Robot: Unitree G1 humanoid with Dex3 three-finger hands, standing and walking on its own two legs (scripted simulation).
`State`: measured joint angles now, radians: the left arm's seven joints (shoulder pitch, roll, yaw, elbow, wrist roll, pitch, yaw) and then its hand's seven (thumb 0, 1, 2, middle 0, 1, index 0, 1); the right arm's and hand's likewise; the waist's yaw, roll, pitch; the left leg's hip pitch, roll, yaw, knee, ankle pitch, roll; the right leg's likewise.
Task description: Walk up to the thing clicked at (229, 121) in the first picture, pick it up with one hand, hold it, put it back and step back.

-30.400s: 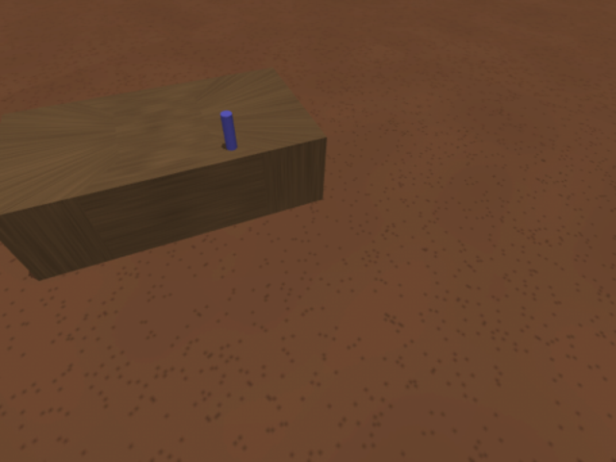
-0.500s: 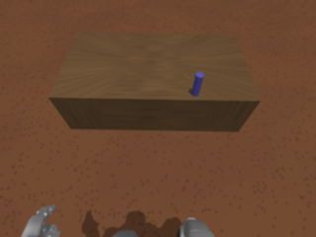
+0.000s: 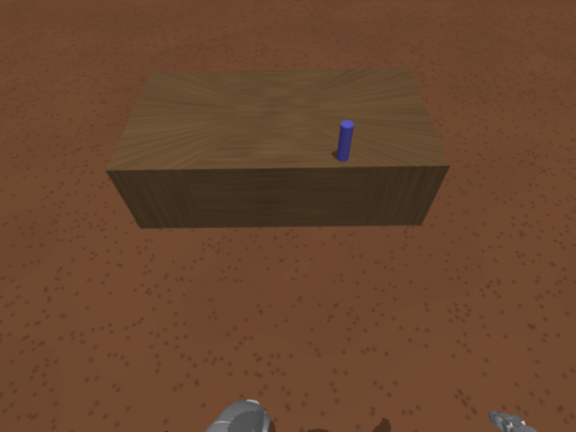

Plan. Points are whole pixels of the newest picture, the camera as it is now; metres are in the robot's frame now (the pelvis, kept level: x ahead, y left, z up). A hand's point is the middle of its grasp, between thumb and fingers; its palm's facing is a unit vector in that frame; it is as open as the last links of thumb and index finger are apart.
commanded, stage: step back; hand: right
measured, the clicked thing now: (344, 141) +1.04 -0.15 -0.32
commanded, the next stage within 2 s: stand in 0.98 s
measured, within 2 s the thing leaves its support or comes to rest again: neither
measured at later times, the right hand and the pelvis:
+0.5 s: hand out of the picture +0.07 -0.25 -0.14, palm faces -0.10 +0.93 -0.35, open 7.4 cm; pelvis -0.03 +0.00 +0.01, yaw +4 degrees
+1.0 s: hand out of the picture +0.14 -0.22 -0.13, palm faces -0.07 +0.94 -0.34, open 7.4 cm; pelvis +0.01 +0.01 +0.01, yaw +3 degrees
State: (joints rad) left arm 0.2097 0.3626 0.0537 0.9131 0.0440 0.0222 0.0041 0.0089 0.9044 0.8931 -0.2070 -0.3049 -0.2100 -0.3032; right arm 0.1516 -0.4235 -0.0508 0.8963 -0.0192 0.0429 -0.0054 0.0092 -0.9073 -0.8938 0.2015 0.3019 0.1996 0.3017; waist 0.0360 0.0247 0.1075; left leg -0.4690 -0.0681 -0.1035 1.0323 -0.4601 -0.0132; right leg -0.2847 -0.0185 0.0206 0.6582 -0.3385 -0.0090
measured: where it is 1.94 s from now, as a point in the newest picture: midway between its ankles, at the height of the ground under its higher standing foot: outside the picture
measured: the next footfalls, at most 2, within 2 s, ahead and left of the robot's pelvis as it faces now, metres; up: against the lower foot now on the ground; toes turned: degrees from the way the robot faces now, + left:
left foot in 0.10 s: +0.03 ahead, +0.13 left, +0.00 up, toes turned +3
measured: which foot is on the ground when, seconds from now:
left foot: up 0.00-0.08, down 0.10-1.00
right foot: down 0.00-1.00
